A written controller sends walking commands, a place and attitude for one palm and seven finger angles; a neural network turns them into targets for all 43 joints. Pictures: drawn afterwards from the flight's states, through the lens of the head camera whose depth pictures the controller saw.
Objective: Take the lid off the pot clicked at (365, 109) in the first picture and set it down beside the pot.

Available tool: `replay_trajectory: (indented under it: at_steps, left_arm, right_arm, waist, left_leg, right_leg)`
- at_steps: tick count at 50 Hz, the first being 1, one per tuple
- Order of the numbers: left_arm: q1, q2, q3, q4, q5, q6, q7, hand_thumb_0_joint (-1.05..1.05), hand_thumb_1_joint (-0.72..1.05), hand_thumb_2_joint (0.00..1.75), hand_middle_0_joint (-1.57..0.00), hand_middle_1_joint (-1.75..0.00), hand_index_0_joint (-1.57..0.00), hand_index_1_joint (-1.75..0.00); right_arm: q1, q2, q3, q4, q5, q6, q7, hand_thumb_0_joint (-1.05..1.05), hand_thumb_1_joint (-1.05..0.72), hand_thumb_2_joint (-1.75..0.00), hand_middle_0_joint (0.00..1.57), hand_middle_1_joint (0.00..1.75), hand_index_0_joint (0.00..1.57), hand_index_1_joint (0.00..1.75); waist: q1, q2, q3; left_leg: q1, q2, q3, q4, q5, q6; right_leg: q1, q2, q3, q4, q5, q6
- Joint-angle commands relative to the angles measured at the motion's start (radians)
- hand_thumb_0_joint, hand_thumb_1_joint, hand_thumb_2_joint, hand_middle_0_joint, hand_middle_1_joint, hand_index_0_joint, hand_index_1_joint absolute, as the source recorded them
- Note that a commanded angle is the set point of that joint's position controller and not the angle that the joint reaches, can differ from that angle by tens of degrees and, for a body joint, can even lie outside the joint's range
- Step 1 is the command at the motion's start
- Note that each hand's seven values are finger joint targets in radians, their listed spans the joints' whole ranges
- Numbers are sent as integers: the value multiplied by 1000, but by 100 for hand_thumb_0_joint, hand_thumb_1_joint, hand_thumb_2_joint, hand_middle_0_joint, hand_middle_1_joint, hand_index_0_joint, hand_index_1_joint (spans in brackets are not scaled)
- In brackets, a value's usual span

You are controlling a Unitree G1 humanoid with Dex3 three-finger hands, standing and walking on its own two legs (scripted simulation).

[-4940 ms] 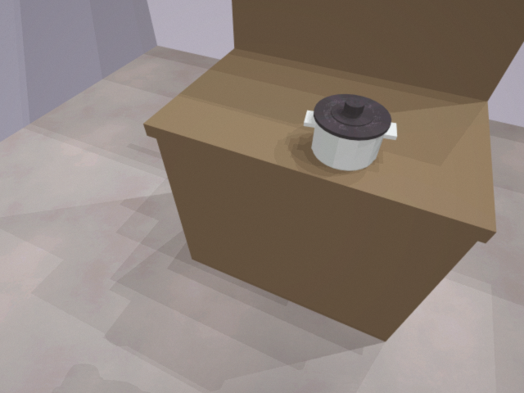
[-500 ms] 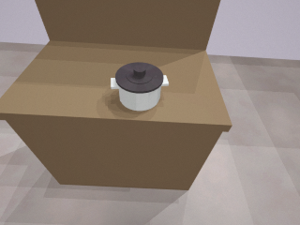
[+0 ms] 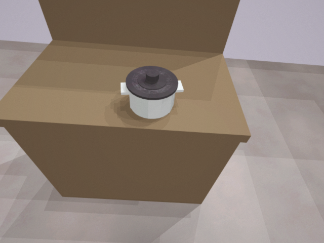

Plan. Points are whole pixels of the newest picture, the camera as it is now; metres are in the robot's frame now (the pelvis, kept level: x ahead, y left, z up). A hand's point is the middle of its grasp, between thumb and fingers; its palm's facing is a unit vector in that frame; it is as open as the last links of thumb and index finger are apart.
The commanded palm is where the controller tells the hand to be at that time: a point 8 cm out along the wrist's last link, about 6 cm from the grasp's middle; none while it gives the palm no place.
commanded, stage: shuffle to correct the standing spot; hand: left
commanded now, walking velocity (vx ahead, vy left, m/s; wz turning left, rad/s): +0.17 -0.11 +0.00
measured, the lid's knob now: (152, 75) +0.58 +0.08 +0.10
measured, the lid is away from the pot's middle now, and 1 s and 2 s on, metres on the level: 0.00 0.00 0.00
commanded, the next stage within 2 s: come to a stop and stand still in 0.86 s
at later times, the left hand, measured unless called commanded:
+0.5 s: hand out of the picture -0.01 +0.13 -0.20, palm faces +0.06 -1.00 -0.08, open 7.4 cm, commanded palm none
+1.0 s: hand (126, 216) +0.23 +0.11 -0.16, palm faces +0.00 -0.99 -0.16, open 7.4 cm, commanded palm none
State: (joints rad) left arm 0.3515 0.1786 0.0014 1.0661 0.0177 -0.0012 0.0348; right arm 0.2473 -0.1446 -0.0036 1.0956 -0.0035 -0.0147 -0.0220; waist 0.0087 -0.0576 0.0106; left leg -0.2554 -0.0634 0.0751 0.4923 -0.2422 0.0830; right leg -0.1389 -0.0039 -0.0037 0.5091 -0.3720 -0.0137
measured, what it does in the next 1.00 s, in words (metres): walks ahead: left foot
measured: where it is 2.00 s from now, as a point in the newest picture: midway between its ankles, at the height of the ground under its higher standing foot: outside the picture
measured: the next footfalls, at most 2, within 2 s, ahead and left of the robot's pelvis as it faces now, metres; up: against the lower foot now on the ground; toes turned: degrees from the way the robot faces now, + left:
left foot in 0.46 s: +0.17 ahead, +0.06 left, +0.00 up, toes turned +4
right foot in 1.06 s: +0.16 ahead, -0.14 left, +0.00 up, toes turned +3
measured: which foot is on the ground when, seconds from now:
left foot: down 0.00-0.18, up 0.20-0.44, down 0.46-1.00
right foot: down 0.00-0.46, up 0.48-1.00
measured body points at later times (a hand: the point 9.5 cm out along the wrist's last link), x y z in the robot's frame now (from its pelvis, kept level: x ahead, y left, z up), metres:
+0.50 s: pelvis +0.08 -0.01 -0.02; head +0.10 +0.04 +0.43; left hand -0.01 +0.19 -0.19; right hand +0.16 -0.23 -0.15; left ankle +0.13 +0.06 -0.74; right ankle -0.05 -0.11 -0.71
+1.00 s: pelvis +0.13 -0.06 +0.01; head +0.18 -0.05 +0.46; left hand +0.23 +0.17 -0.15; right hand +0.09 -0.28 -0.14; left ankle +0.13 +0.06 -0.73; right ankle +0.15 -0.20 -0.70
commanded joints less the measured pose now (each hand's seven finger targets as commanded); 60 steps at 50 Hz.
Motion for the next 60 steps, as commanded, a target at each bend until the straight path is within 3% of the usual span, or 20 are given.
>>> replay_trajectory:
  at_steps: [1,6,9,13,18,21,22,23,24,27,31,40,48,50,51,52,53,54,57,60]
  left_arm:
    - [69,52,15,-25,13,-5,-14,0,90,90,-20,-30,-20,-30]
    - [126,44,26,-6,10,-18,-20,0,90,90,-20,-30,-20,-30]
    - [202,117,48,13,4,-31,-8,0,90,90,-20,-30,-20,-30]
    - [226,87,47,19,9,-53,5,0,90,90,-20,-30,-20,-30]
    - [148,83,44,14,12,-55,1,0,90,90,-20,-30,-20,-30]
    - [115,83,42,17,-1,-57,-5,0,90,90,-20,-30,-20,-30]
    - [133,71,42,10,-5,-57,-10,0,90,90,-20,-30,-20,-30]
    - [135,30,34,-17,-15,-56,-15,0,90,90,-20,-30,-20,-30]
    - [116,49,43,-47,-10,-46,-7,0,90,90,-20,-30,-20,-30]
    - [22,37,62,-57,18,-20,-16,0,90,90,-20,-30,-20,-30]
    - [65,1,62,-50,20,11,-32,0,90,90,-20,-30,-20,-30]
    - [-147,24,60,-147,19,27,-40,0,90,90,-20,-30,-20,-30]
    - [-195,33,54,-185,3,19,-46,0,90,90,-20,-30,-20,-30]
    - [-72,43,60,-141,0,-2,-38,0,90,90,-20,-30,-20,-30]
    - [-31,80,60,-113,2,-18,-26,0,90,90,-20,-30,-20,-30]
    - [-2,146,66,-92,3,-31,-10,0,90,90,-20,-30,-20,-30]
    - [-5,177,61,-103,0,-34,-6,0,90,90,-20,-30,-20,-30]
    - [-34,165,50,-106,4,-33,-6,0,90,90,-20,-30,-20,-30]
    - [-61,135,53,-92,-3,-44,10,0,90,90,-20,-30,-20,-30]
    - [-25,157,68,-95,-1,-34,21,0,90,90,-20,-30,-20,-30]
  right_arm:
    - [61,-172,-48,-39,-7,-15,-12,0,-90,-90,20,30,20,30]
    - [43,-137,-45,-50,-6,-24,-11,0,-90,-90,20,30,20,30]
    - [-37,-68,-37,-93,-6,-28,-1,0,-90,-90,20,30,20,30]
    - [-83,-52,-44,-102,-7,-34,6,0,-90,-90,20,30,20,30]
    - [-80,-9,-39,-121,1,-30,16,0,-90,-90,20,30,20,30]
    - [106,-37,-42,-59,-3,-48,1,0,-90,-90,20,30,20,30]
    - [202,-103,-59,-36,-10,-54,-9,0,-90,-90,20,30,20,30]
    - [272,-194,-81,-35,-18,-57,-15,0,-90,-90,20,30,20,30]
    - [283,-227,-80,-51,-14,-38,-19,0,-90,-90,20,30,20,30]
    - [99,-104,-46,-89,-17,-43,-21,0,-90,-90,20,30,20,30]
    - [51,-92,-54,-113,-16,-56,-17,0,-90,-90,20,30,20,30]
    - [183,-142,-60,-103,-28,-41,-21,0,-90,-90,20,30,20,30]
    - [167,-181,-81,-111,-36,-15,-20,0,-90,-90,20,30,20,30]
    - [147,-169,-76,-106,-28,-8,-18,0,-90,-90,20,30,20,30]
    - [185,-117,-66,-90,-17,-10,-10,0,-90,-90,20,30,20,30]
    - [192,-41,-46,-96,-5,-9,-8,0,-90,-90,20,30,20,30]
    - [182,-41,-44,-102,-6,4,-14,0,-90,-90,20,30,20,30]
    - [179,-45,-46,-97,-7,8,-14,0,-90,-90,20,30,20,30]
    - [159,-72,-54,-61,2,25,-21,0,-90,-90,20,30,20,30]
    - [94,-79,-61,-88,2,46,-15,0,-90,-90,20,30,20,30]
  waist:
    - [-8,127,78]
    - [23,66,35]
    - [56,-232,113]
    - [48,14,89]
    - [7,-100,85]
    - [-79,-44,-11]
    - [-108,61,-92]
    - [-114,267,-144]
    - [-108,238,-126]
    - [-25,173,114]
    - [22,149,41]
    - [-53,156,3]
    - [-58,235,-27]
    - [-3,172,-108]
    - [-2,46,-150]
    - [-5,-169,-163]
    - [5,-192,-123]
    - [-7,-96,-68]
    - [-13,-156,-50]
    - [10,-55,-39]
  left_leg:
    - [15,293,-379,-273,-337,74]
    - [-100,234,-262,-148,-241,42]
    - [-358,44,24,256,-205,-51]
    - [-462,83,-18,491,-263,-55]
    - [-235,61,48,291,-128,-56]
    - [123,35,46,22,81,-38]
    - [311,169,-129,3,251,13]
    - [419,434,-458,-73,483,143]
    - [336,527,-586,-148,516,236]
    - [-39,418,-447,-265,175,160]
    - [-73,309,-250,-293,125,95]
    - [131,329,-268,-264,235,97]
    - [33,346,-277,-196,228,72]
    - [17,264,-196,-58,198,-1]
    - [-69,184,-130,35,90,-50]
    - [-231,99,-46,117,-205,-97]
    - [-214,86,-53,195,-364,-110]
    - [-184,86,-71,254,-368,-105]
    - [-230,87,-72,342,-317,-130]
    - [-262,63,-66,449,-273,-144]
  right_leg:
    - [-187,-11,-24,74,-59,-25]
    - [-34,-46,29,-67,-3,-42]
    - [95,-286,365,-298,27,-163]
    - [208,-290,268,-185,612,-260]
    - [61,-201,110,-195,642,-181]
    - [-10,-117,24,65,735,-106]
    - [-136,-69,-2,266,539,-66]
    - [-323,30,-58,538,-80,-26]
    - [-368,32,27,718,-241,-46]
    - [-412,-46,80,769,-73,-24]
    - [-367,-54,49,705,100,12]
    - [-513,-66,26,555,89,48]
    - [-254,-40,-5,168,-12,29]
    - [-45,-10,-31,-93,157,33]
    - [121,-75,38,-161,285,30]
    - [236,-264,237,-160,517,-7]
    - [138,-363,284,-175,648,-77]
    - [44,-360,255,-169,666,-123]
    - [123,-293,202,-67,1164,-120]
    - [126,-321,196,-66,1185,-181]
